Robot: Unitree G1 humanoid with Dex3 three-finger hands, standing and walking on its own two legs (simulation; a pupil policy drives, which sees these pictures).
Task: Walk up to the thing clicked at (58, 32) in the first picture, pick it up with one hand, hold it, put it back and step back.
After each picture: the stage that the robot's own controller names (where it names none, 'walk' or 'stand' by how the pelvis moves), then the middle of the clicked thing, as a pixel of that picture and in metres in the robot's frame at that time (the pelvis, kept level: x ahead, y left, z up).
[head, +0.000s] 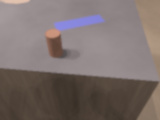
stand; (54, 43) +0.59 +0.15 +0.04
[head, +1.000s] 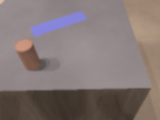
walk; (28, 55) +0.48 +0.24 +0.04
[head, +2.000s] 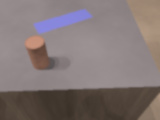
stand; (38, 53) +0.47 +0.18 +0.06
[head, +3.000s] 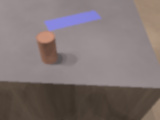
stand; (47, 48) +0.50 +0.16 +0.06
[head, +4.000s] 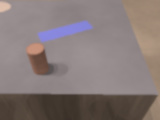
stand; (38, 59) +0.48 +0.20 +0.05
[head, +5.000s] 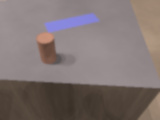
stand; (47, 48) +0.52 +0.17 +0.04
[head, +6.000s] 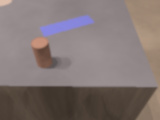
stand; (42, 53) +0.51 +0.18 +0.03
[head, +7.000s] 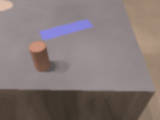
stand; (40, 56) +0.51 +0.19 +0.03
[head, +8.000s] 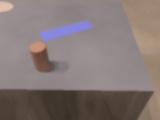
stand; (40, 57) +0.51 +0.20 +0.03
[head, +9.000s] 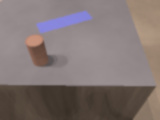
rise first; (37, 51) +0.51 +0.19 +0.04
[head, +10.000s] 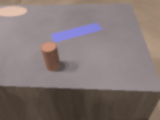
rise first; (51, 56) +0.52 +0.18 +0.04
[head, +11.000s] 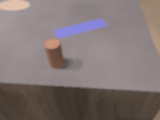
go down; (54, 54) +0.52 +0.17 +0.04
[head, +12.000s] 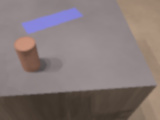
go down; (28, 55) +0.48 +0.17 +0.06
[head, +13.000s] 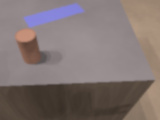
approach; (29, 47) +0.51 +0.17 +0.06
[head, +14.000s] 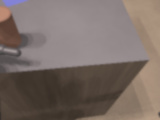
close; (5, 28) +0.52 +0.19 +0.10
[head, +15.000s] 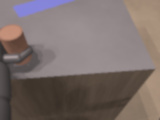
lift; (16, 45) +0.47 +0.18 +0.09
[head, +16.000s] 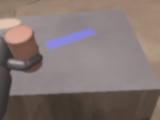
lift; (25, 50) +0.35 +0.16 +0.25
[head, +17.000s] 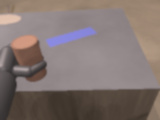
hold; (30, 59) +0.34 +0.16 +0.21
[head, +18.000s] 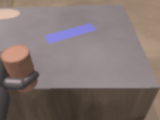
hold; (21, 69) +0.32 +0.19 +0.19
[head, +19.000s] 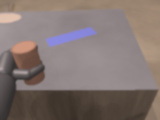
crouch; (29, 63) +0.35 +0.17 +0.19
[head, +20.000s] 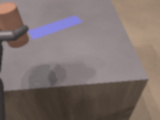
lower; (12, 26) +0.47 +0.19 +0.22
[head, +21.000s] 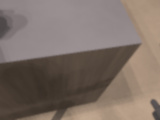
lower; out of the picture +0.56 +0.20 +0.12
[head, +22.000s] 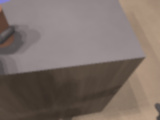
lower; out of the picture +0.53 +0.19 +0.11
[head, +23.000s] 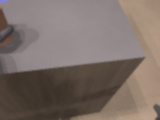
lower; out of the picture +0.53 +0.19 +0.10
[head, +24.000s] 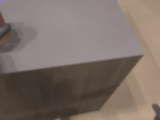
lower; out of the picture +0.54 +0.19 +0.11
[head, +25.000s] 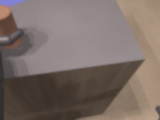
loosen; (5, 28) +0.53 +0.17 +0.10
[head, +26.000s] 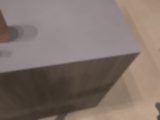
withdraw; out of the picture +0.53 +0.18 +0.10
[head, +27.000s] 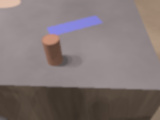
sink last; (53, 50) +0.51 +0.16 +0.07
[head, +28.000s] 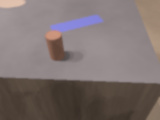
stand; (55, 46) +0.55 +0.16 +0.07
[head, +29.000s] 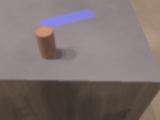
stand; (46, 43) +0.52 +0.16 +0.09
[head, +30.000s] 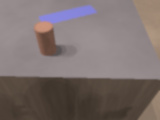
stand; (46, 39) +0.53 +0.16 +0.10
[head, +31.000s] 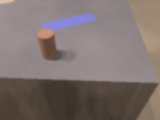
stand; (47, 44) +0.54 +0.17 +0.07
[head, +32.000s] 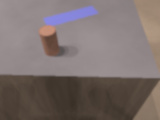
walk; (49, 41) +0.55 +0.16 +0.04
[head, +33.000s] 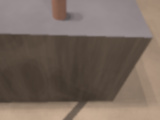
walk; (59, 5) +0.73 +0.12 +0.05
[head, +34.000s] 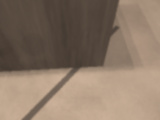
walk; out of the picture +1.04 +0.25 +0.07
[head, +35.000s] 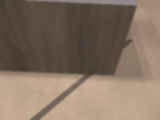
stand; out of the picture +1.12 +0.12 +0.05
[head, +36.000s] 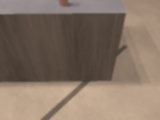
stand; out of the picture +1.14 +0.14 +0.03
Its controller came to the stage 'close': yes
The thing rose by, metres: 0.21
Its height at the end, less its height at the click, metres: +0.00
